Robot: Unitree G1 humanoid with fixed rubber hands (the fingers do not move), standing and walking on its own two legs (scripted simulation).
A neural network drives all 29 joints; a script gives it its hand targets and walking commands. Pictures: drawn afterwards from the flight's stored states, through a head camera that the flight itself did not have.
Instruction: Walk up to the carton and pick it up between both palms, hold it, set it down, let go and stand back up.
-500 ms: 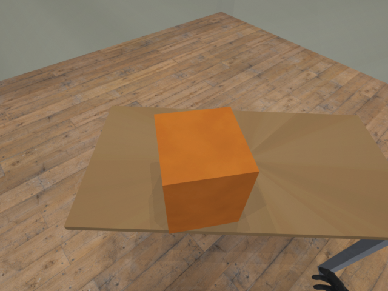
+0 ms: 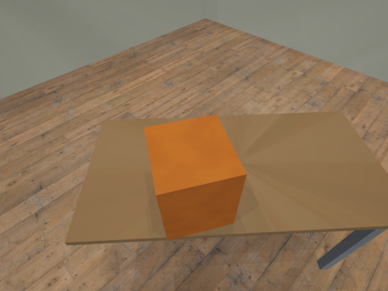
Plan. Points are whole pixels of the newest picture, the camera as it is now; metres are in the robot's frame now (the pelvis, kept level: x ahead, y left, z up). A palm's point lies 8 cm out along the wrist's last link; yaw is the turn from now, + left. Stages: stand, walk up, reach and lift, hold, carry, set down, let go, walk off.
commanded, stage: walk up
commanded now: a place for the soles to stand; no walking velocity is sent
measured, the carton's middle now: (191, 178) +0.44 +0.02 -0.07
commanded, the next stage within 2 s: reach and lift in 1.36 s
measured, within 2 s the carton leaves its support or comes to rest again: neither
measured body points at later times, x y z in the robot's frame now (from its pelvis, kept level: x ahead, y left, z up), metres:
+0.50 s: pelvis +0.01 +0.02 +0.00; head +0.04 +0.02 +0.45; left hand +0.09 +0.32 -0.13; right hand +0.11 -0.29 -0.13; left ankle +0.05 +0.11 -0.74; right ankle +0.03 -0.13 -0.74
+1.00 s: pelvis +0.03 +0.02 +0.00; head +0.06 +0.02 +0.45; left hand +0.11 +0.32 -0.13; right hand +0.12 -0.28 -0.13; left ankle +0.05 +0.11 -0.74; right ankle +0.03 -0.13 -0.74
